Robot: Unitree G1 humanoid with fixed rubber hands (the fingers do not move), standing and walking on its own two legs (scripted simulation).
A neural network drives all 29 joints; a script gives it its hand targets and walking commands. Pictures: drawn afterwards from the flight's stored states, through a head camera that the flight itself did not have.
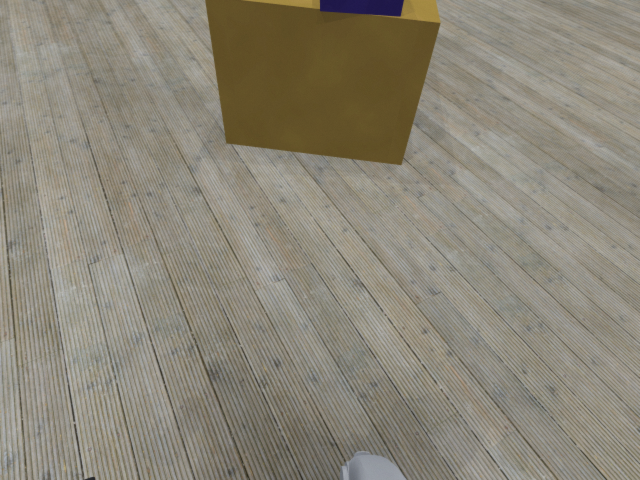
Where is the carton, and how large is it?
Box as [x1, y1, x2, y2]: [320, 0, 403, 16]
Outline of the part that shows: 320,10 400,16 403,0 320,0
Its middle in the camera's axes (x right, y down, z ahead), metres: +0.15 -1.03 +1.49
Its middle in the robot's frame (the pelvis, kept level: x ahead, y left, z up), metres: +1.81 -0.25 +0.00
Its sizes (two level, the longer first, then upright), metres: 0.305 0.290 0.159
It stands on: a pedestal, 0.67 m high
